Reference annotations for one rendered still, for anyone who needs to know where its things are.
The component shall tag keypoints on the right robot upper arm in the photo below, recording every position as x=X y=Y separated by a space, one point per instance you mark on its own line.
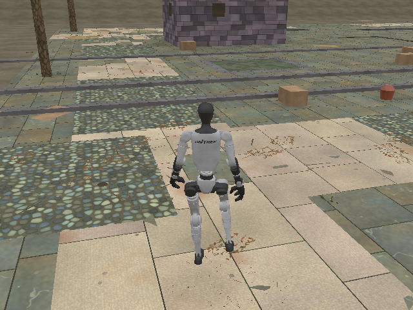
x=229 y=147

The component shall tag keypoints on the robot left foot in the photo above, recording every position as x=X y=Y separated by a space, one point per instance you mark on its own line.
x=198 y=259

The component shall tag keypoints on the robot right hand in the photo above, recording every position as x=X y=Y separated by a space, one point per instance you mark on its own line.
x=240 y=192

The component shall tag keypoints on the robot right shin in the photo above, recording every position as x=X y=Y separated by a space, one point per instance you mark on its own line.
x=226 y=218

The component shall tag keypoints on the left robot upper arm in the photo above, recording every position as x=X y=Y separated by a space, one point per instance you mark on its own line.
x=182 y=147

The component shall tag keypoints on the robot left forearm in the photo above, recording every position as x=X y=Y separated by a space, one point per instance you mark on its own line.
x=176 y=170

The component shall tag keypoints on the robot left hand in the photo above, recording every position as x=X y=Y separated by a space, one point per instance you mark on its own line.
x=179 y=179

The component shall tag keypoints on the robot right forearm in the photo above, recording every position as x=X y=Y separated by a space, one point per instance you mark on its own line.
x=236 y=174

